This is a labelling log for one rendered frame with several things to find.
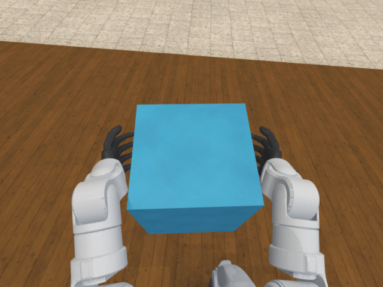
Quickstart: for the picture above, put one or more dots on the robot right forearm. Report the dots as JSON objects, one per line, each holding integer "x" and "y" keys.
{"x": 295, "y": 201}

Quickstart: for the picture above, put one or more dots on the right robot thigh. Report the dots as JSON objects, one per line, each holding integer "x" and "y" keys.
{"x": 229, "y": 275}

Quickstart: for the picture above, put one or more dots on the right robot hand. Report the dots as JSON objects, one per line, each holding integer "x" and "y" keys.
{"x": 270, "y": 150}

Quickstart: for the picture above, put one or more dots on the left robot hand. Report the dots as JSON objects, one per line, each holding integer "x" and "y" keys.
{"x": 112, "y": 150}

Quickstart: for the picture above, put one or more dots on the robot left forearm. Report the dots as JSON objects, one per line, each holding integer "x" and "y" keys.
{"x": 96, "y": 218}

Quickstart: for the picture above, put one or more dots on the carton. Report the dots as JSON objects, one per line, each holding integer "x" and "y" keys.
{"x": 193, "y": 168}

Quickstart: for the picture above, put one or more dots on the right robot shin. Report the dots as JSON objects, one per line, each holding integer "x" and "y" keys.
{"x": 224, "y": 262}

